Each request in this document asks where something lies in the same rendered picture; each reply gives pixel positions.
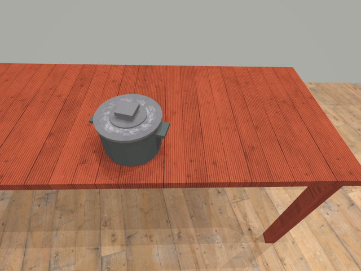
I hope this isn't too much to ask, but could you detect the table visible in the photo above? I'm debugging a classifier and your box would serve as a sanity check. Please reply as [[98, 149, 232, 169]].
[[0, 63, 361, 243]]

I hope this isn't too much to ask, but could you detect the knob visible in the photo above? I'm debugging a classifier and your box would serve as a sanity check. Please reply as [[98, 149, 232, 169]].
[[114, 100, 140, 119]]

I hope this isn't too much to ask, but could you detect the lid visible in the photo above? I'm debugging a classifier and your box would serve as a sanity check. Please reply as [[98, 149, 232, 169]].
[[93, 94, 162, 143]]

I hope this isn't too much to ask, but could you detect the pot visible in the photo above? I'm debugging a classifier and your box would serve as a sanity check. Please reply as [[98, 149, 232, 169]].
[[89, 115, 170, 167]]

